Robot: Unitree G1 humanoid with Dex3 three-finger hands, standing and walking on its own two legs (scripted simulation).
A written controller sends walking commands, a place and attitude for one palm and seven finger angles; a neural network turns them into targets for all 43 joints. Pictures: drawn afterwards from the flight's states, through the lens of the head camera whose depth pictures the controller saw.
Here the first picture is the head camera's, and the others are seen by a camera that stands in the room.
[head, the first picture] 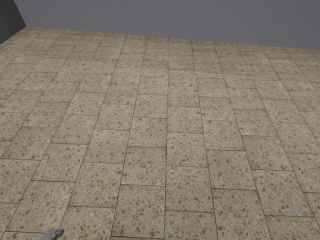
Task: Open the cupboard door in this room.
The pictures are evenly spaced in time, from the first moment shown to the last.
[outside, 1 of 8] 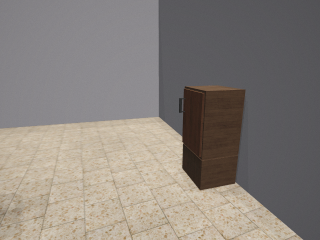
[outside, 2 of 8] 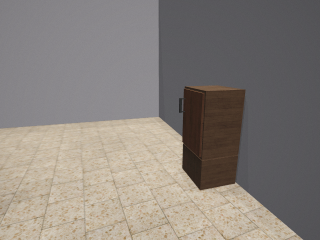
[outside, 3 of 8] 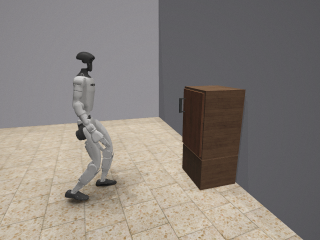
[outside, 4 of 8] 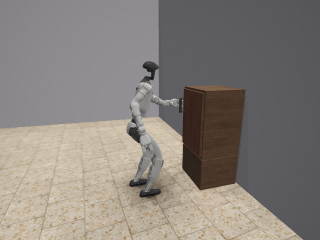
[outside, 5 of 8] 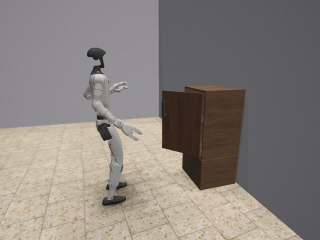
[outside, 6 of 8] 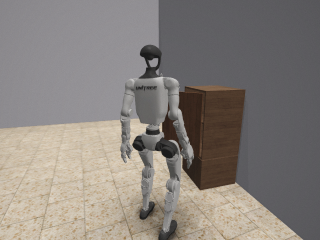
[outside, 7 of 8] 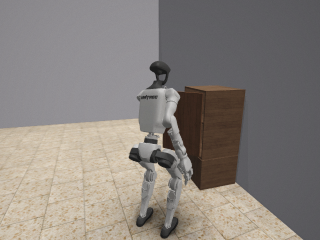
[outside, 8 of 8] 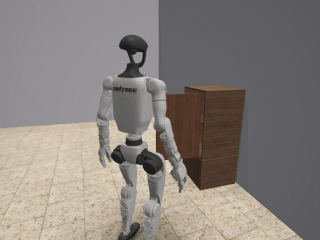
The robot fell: no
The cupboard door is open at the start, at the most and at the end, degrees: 0 85 85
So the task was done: yes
